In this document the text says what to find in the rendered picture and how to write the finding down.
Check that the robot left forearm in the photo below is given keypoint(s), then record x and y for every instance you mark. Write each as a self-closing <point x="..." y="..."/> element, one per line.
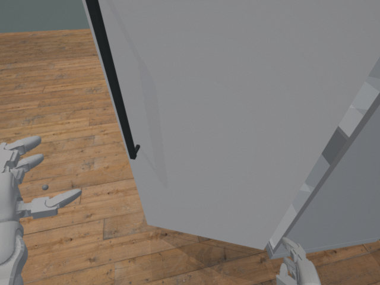
<point x="13" y="253"/>

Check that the right robot hand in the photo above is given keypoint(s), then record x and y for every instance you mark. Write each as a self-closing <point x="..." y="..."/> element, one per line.
<point x="303" y="271"/>

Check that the fridge door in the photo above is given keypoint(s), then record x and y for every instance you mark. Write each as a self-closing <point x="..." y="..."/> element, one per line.
<point x="233" y="101"/>

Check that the left robot hand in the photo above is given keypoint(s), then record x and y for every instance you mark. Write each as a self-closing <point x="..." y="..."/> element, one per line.
<point x="12" y="173"/>

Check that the handle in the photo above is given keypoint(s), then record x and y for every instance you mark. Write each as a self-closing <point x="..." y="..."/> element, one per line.
<point x="102" y="41"/>

